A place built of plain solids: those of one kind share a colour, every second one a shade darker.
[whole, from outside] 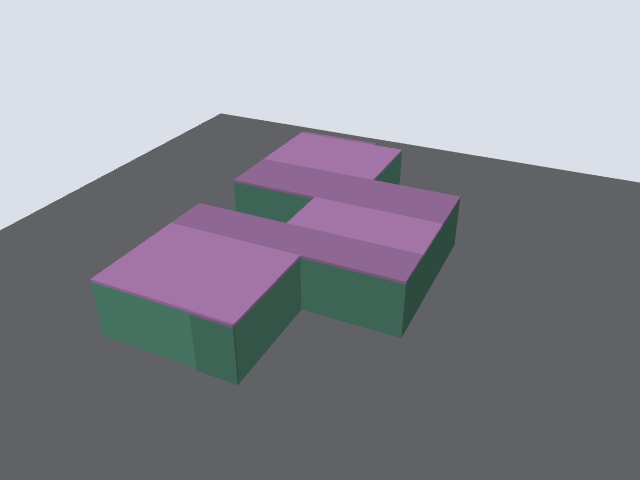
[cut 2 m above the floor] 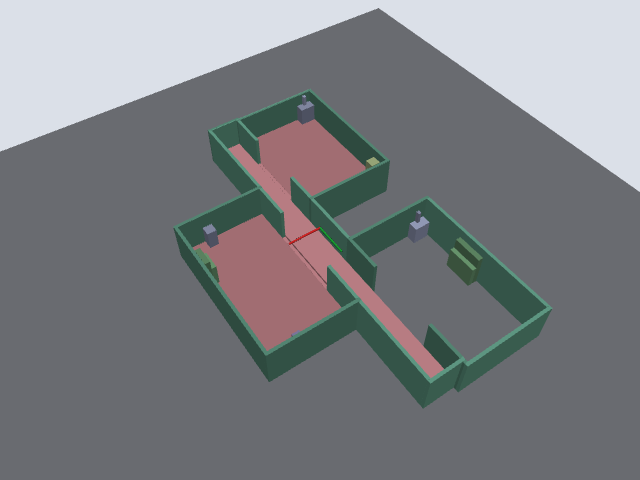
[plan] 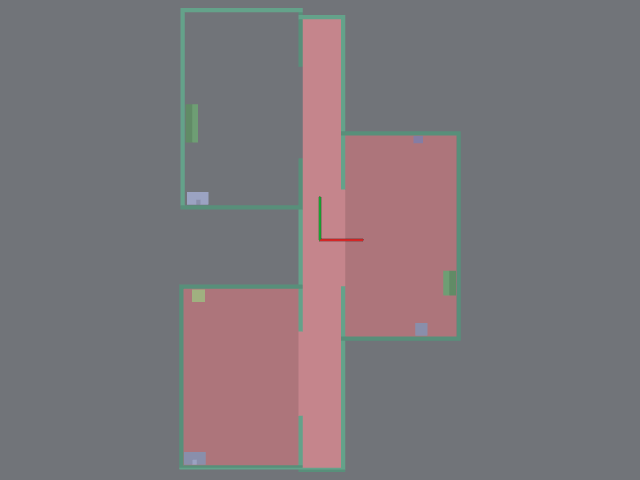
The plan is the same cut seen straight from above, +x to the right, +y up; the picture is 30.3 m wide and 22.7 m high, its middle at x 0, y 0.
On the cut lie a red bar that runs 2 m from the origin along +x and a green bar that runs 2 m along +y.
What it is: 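One storey of an old house, long lived in; a hall and three lower rooms beside it, each open to the hall along a stretch without wall, rail or kerb; a room's floor lies below the hall's by a bare drop, by one riser or not at all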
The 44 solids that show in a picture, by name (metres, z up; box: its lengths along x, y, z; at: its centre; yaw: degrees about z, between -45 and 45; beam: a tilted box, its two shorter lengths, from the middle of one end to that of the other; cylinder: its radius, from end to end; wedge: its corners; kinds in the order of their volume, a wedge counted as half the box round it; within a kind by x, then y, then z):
{
 "floor_1": {"box": [5.44, 8.34, 0.69], "at": [-3.74, -6.48, 0.29]},
 "floor_2": {"box": [0.2, 3.99, 0.69], "at": [-0.92, -6.32, 0.29]},
 "floor_3": {"box": [1.81, 21.21, 0.69], "at": [0.09, -0.17, 0.29]},
 "floor_4": {"box": [0.2, 4.58, 0.53], "at": [1.09, 0.1, 0.21]},
 "floor_5": {"box": [5.27, 9.5, 0.53], "at": [3.83, 0.19, 0.21]},
 "wall_1": {"box": [0.2, 8.34, 3.2], "at": [-6.56, -6.48, 1.55]},
 "wall_2": {"box": [0.2, 9.13, 3.2], "at": [-6.49, 6.21, 1.55]},
 "wall_3": {"box": [5.84, 0.12, 3.2], "at": [-3.74, -10.71, 1.55]},
 "wall_4": {"box": [5.84, 0.2, 3.2], "at": [-3.74, -2.21, 1.55]},
 "wall_5": {"box": [5.78, 0.2, 3.2], "at": [-3.71, 1.54, 1.55]},
 "wall_6": {"box": [5.78, 0.2, 3.2], "at": [-3.71, 10.87, 1.55]},
 "wall_7": {"box": [7.85, 0.08, 3.2], "at": [-2.73, -10.81, 1.55]},
 "wall_8": {"box": [0.2, 2.34, 3.2], "at": [-0.92, -9.48, 1.55]},
 "wall_9": {"box": [0.2, 2.02, 3.2], "at": [-0.92, -3.32, 1.55]},
 "wall_10": {"box": [0.2, 3.55, 3.2], "at": [-0.92, -0.33, 1.55]},
 "wall_11": {"box": [0.2, 2.23, 3.2], "at": [-0.92, 2.75, 1.55]},
 "wall_12": {"box": [0.2, 2.24, 3.2], "at": [-0.92, 9.32, 1.55]},
 "wall_13": {"box": [0.2, 0.13, 3.2], "at": [-0.92, 10.71, 1.55]},
 "wall_14": {"box": [2.21, 0.12, 3.2], "at": [0.09, -10.91, 1.55]},
 "wall_15": {"box": [2.21, 0.2, 3.2], "at": [0.09, 10.54, 1.55]},
 "wall_16": {"box": [0.2, 6.01, 3.2], "at": [1.09, -7.77, 1.55]},
 "wall_17": {"box": [0.2, 2.37, 3.2], "at": [1.09, -3.37, 1.55]},
 "wall_18": {"box": [0.2, 2.55, 3.2], "at": [1.09, 3.67, 1.55]},
 "wall_19": {"box": [0.2, 5.3, 3.2], "at": [1.09, 7.79, 1.55]},
 "wall_20": {"box": [5.67, 0.2, 3.2], "at": [3.83, -4.66, 1.55]},
 "wall_21": {"box": [5.67, 0.2, 3.2], "at": [3.83, 5.04, 1.55]},
 "wall_22": {"box": [0.2, 9.5, 3.2], "at": [6.56, 0.19, 1.55]},
 "roof_1": {"box": [5.78, 0.33, 0.16], "at": [-3.71, 10.8, 3.23]},
 "roof_2": {"box": [7.85, 6.09, 0.16], "at": [-2.73, -7.81, 3.23]},
 "roof_3": {"box": [7.79, 5.5, 0.16], "at": [-2.7, 7.89, 3.23]},
 "roof_4": {"box": [13.32, 2.65, 0.16], "at": [0.0, -3.43, 3.23]},
 "roof_5": {"box": [13.25, 3.7, 0.16], "at": [0.03, 3.29, 3.23]},
 "roof_6": {"box": [2.21, 0.12, 0.16], "at": [0.09, -10.91, 3.23]},
 "roof_7": {"box": [7.68, 3.55, 0.16], "at": [2.82, -0.33, 3.23]},
 "kitchen_run_1": {"box": [0.33, 1.82, 2.16], "at": [-6.2, 5.52, 1.03]},
 "kitchen_run_2": {"box": [0.27, 1.82, 1.48], "at": [-5.9, 5.52, 0.69]},
 "kitchen_run_3": {"box": [0.29, 1.17, 1.43], "at": [5.97, -2.04, 1.19]},
 "kitchen_run_4": {"box": [0.32, 1.17, 2.06], "at": [6.27, -2.04, 1.51]},
 "cooker_1": {"box": [1.02, 0.6, 1.21], "at": [-5.92, -10.32, 1.24]},
 "cooker_2": {"box": [1.03, 0.6, 1.28], "at": [-5.78, 1.97, 0.59]},
 "cooker_3": {"box": [0.2, 0.23, 0.78], "at": [-5.75, 1.78, 1.62]},
 "cooker_4": {"box": [0.58, 0.6, 1.22], "at": [4.79, -4.23, 1.09]},
 "fridge_1": {"box": [0.61, 0.59, 2.11], "at": [-5.74, -2.63, 1.69]},
 "tall_odds_1": {"box": [0.46, 0.34, 1.69], "at": [4.64, 4.74, 1.33]}
}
